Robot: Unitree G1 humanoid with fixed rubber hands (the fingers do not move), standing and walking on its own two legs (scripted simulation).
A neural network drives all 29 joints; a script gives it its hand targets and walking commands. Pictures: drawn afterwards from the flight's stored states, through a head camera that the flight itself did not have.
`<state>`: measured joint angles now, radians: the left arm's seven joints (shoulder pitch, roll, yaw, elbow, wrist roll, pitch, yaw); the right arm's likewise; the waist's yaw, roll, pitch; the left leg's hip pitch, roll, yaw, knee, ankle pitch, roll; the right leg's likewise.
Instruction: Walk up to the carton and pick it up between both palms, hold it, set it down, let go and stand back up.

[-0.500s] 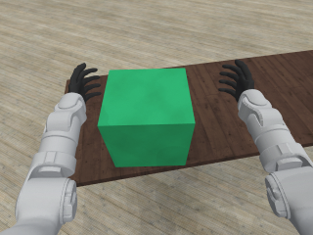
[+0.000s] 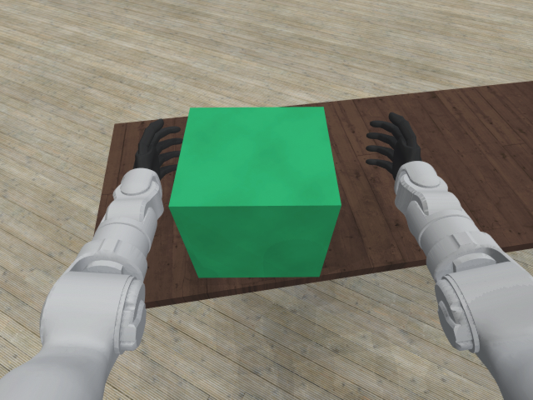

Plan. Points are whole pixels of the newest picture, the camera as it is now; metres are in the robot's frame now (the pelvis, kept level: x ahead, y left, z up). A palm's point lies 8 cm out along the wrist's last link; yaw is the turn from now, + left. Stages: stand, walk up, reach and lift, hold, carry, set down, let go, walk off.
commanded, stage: reach and lift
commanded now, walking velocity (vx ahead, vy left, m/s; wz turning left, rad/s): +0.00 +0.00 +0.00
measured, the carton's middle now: (257, 196) +0.46 +0.07 +0.02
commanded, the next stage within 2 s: none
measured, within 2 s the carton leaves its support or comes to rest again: neither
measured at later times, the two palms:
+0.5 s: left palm (164, 192) +0.44 +0.22 +0.04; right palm (392, 189) +0.46 -0.16 +0.05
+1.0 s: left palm (172, 195) +0.44 +0.21 +0.04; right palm (362, 195) +0.45 -0.11 +0.04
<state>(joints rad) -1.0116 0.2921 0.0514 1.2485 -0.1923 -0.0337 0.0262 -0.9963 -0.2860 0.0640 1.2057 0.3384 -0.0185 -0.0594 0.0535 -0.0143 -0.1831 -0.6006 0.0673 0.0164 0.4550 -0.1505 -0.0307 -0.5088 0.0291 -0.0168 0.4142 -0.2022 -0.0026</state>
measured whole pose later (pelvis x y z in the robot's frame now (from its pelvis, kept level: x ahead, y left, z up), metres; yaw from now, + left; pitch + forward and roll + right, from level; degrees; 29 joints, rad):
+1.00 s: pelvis -0.01 +0.02 +0.00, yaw +1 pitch +21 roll -2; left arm -0.99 0.10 0.40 1.27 0.18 -0.33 0.07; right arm -0.91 -0.02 -0.59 1.10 -0.36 -0.32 -0.06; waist 0.06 0.00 -0.13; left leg -0.69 0.04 0.01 0.44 -0.12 -0.01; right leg -0.59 0.01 -0.03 0.39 -0.17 0.01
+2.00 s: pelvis +0.02 +0.01 +0.01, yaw +1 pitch +17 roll +0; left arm -0.83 0.01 0.54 1.10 0.34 -0.30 0.02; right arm -0.79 0.06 -0.66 1.03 -0.50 -0.35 -0.06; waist 0.07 -0.03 -0.10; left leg -0.50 0.04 0.03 0.33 -0.11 -0.02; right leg -0.42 0.00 -0.02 0.31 -0.18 0.01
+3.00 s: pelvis -0.01 +0.01 +0.00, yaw +0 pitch +23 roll -1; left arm -0.89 0.05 0.43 1.26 0.22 -0.45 0.08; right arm -0.85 -0.07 -0.55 1.33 -0.40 -0.62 -0.15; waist 0.07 -0.04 -0.22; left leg -0.67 0.05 0.03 0.32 -0.05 -0.01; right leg -0.59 0.01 -0.02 0.31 -0.12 0.00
